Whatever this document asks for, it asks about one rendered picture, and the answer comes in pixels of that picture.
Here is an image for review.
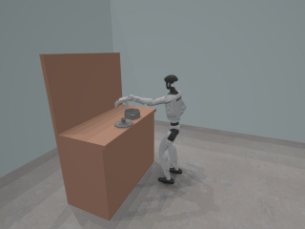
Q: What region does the left robot forearm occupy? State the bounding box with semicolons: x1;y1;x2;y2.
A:
127;94;153;105

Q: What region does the humanoid robot torso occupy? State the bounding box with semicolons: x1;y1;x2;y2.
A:
165;93;181;135

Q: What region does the lid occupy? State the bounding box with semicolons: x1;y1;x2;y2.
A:
114;119;133;128

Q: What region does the left robot foot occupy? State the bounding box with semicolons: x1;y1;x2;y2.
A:
158;177;174;184

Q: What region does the robot left hand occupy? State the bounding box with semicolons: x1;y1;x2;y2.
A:
114;96;129;110

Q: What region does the right robot upper arm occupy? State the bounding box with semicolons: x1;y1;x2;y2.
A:
178;91;187;111

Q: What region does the table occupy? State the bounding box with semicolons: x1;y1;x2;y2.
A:
39;52;156;221

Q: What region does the pot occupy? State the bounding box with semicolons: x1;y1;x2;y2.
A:
124;108;140;119

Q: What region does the left robot upper arm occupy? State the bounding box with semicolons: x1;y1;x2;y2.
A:
147;95;173;106

